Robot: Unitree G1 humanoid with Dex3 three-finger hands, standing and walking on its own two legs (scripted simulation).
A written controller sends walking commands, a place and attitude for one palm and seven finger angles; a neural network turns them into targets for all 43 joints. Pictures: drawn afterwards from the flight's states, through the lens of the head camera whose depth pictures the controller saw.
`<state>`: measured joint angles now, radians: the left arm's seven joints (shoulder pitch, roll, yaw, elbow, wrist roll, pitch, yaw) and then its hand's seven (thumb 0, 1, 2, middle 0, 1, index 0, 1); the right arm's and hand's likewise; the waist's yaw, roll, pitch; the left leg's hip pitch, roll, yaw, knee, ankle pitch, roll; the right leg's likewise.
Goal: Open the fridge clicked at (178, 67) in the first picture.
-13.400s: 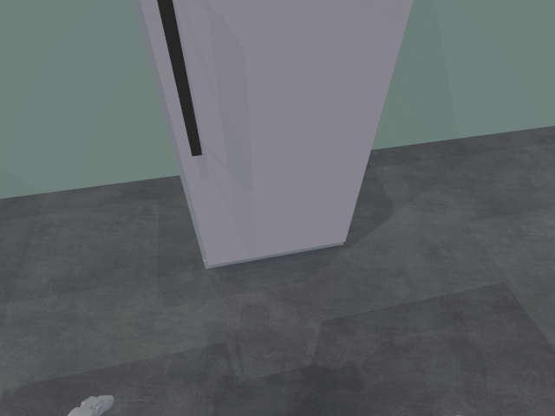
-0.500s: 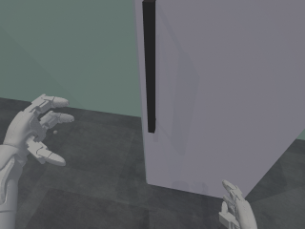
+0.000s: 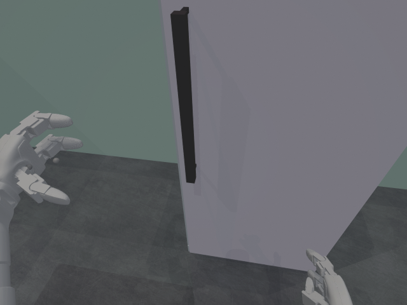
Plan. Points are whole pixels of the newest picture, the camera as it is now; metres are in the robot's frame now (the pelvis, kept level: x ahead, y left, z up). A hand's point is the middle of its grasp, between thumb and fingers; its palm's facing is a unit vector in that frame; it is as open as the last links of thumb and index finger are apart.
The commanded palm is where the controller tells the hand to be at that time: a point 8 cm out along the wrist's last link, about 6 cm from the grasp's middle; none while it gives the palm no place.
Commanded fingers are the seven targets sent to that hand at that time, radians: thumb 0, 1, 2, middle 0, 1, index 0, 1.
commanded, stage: raise the hand to about handle height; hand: left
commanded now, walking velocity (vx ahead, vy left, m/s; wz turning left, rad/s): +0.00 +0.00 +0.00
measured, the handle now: (188, 112) +0.50 +0.10 +0.15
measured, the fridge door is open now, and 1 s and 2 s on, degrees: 0 0 0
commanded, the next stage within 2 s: move the hooked fingers beside the handle in 0.18 s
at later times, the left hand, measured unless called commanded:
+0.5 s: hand (74, 154) +0.29 +0.26 +0.19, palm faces -0.01 -1.00 -0.08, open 14.0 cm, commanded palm +0.27 +0.31 +0.20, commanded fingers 0.00 -0.50 0.30 -0.30 -1.20 -0.30 -1.20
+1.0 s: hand (100, 140) +0.34 +0.23 +0.19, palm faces -0.01 -1.00 -0.04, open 14.0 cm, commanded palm +0.32 +0.27 +0.19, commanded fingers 0.00 -0.50 0.30 -0.30 -1.20 -0.30 -1.20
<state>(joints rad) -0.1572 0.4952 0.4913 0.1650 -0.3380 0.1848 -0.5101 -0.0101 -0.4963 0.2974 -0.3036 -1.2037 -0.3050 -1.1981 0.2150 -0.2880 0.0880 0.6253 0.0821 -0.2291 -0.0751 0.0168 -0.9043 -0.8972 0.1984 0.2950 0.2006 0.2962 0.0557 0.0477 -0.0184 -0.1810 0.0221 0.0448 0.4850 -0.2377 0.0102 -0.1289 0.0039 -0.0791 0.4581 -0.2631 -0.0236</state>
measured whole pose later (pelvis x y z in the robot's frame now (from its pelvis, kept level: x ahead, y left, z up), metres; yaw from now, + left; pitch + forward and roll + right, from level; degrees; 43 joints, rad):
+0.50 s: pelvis +0.00 +0.00 +0.00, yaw +1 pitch -4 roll +0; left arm -0.26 0.46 0.40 0.22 -0.30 0.17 -0.49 -0.01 -0.50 0.30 -0.30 -1.20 -0.30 -1.20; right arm 0.20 -0.28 0.10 0.65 0.09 -0.24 -0.10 0.02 -0.90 -0.90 0.20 0.30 0.20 0.30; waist 0.07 0.06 0.00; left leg -0.19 0.01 0.03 0.49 -0.23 0.01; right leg -0.13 -0.01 -0.09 0.47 -0.27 -0.02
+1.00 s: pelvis +0.01 +0.01 +0.00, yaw +0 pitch -3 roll +0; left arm -0.32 0.39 0.34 0.22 -0.27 0.19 -0.36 -0.01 -0.50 0.30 -0.30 -1.20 -0.30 -1.20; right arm 0.21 -0.27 0.08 0.66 0.08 -0.21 -0.10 0.02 -0.90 -0.90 0.20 0.30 0.20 0.30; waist 0.04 0.05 -0.01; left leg -0.18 0.00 0.06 0.47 -0.24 0.02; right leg -0.14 -0.01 -0.07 0.46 -0.27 -0.01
